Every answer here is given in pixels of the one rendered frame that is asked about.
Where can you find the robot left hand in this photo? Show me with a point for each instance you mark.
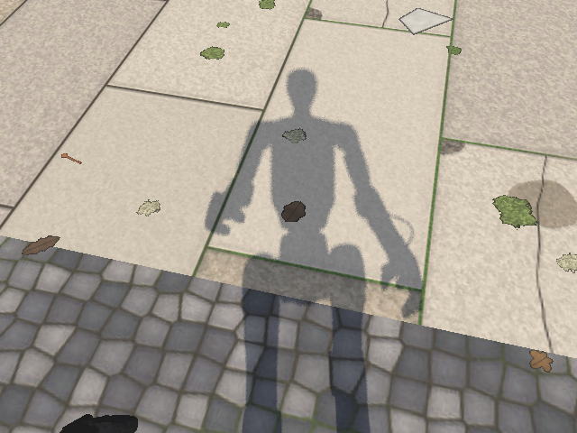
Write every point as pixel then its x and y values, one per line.
pixel 104 424

